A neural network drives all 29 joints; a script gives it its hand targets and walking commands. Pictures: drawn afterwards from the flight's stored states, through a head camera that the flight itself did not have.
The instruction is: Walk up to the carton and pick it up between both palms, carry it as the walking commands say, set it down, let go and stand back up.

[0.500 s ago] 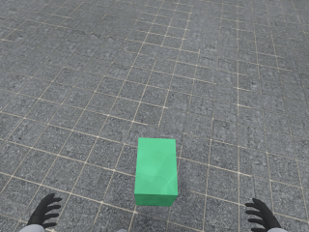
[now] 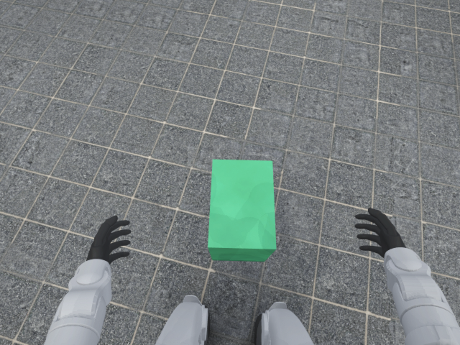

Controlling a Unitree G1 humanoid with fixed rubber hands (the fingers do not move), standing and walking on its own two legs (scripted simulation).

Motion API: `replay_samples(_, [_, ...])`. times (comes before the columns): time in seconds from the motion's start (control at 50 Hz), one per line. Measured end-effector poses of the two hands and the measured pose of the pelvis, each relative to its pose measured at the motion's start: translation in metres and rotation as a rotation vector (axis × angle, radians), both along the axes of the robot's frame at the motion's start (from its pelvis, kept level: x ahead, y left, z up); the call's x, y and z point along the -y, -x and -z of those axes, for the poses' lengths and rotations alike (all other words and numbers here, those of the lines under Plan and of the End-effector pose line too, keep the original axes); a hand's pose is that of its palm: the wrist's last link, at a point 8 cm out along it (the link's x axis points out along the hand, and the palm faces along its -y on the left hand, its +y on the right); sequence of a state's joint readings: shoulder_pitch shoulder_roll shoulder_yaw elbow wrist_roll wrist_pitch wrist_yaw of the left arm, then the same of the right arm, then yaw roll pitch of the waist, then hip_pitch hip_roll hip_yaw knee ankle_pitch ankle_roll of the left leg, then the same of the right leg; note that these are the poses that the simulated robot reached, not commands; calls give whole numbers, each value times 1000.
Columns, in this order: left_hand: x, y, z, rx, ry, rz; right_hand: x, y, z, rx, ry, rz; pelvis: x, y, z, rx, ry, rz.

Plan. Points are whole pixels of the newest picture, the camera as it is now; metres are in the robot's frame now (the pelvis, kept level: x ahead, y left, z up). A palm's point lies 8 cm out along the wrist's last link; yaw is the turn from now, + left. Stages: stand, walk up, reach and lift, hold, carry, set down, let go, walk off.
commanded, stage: reach and lift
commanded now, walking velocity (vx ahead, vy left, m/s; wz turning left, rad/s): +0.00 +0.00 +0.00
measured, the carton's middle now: (240, 214) +0.50 -0.01 -0.57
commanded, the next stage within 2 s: none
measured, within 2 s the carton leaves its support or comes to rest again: neither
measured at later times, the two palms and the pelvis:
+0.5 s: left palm (144, 196) +0.41 +0.21 -0.13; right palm (347, 194) +0.43 -0.22 -0.13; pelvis -0.03 -0.01 -0.04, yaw +0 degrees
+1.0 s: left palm (164, 180) +0.47 +0.18 -0.19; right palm (327, 181) +0.48 -0.20 -0.18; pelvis -0.03 +0.01 -0.07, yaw -1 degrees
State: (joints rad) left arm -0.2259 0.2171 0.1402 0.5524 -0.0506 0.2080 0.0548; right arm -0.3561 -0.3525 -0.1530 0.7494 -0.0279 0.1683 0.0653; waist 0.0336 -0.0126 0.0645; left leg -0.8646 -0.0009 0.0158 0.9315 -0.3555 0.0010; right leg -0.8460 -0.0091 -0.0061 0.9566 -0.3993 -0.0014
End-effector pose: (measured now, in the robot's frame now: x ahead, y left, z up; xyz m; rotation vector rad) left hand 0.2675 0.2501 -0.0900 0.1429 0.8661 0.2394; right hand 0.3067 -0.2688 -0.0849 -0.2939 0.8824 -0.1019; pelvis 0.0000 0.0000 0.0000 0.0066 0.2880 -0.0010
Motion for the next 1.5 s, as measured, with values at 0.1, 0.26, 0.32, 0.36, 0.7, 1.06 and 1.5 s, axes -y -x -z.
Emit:
replay_samples(0.1, [8,-31,5,29,5,28,-8,-25,6,29,-27,6,4,16,9,-31,1,-6])
replay_samples(0.26, [22,-77,17,78,22,42,-23,-65,19,81,-67,8,10,32,23,-105,4,-7])
replay_samples(0.32, [28,-92,24,92,34,43,-29,-80,26,99,-82,11,10,34,27,-140,5,-8])
replay_samples(0.36, [32,-101,29,103,42,43,-33,-89,30,111,-92,14,11,34,30,-166,6,-8])
replay_samples(0.7, [63,-191,63,226,103,45,-62,-165,64,235,-182,57,2,24,54,-428,16,-1])
replay_samples(1.06, [67,-199,113,235,112,25,-64,-172,111,242,-193,56,-6,29,88,-540,9,3])
replay_samples(1.5, [69,-203,256,215,102,38,-63,-173,257,230,-190,77,-3,52,218,-540,7,1])
